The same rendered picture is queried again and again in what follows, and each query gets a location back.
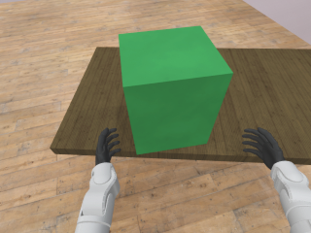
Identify right robot forearm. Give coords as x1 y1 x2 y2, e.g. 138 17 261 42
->
270 160 311 233

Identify left robot forearm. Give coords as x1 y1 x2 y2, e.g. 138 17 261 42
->
75 162 121 233

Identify robot left hand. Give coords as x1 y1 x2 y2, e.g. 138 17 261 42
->
95 127 121 165

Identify table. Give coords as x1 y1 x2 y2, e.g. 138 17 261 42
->
50 47 311 165

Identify robot right hand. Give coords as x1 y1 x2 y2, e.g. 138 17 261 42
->
242 127 286 170

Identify carton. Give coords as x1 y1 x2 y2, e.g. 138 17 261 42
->
118 25 233 155

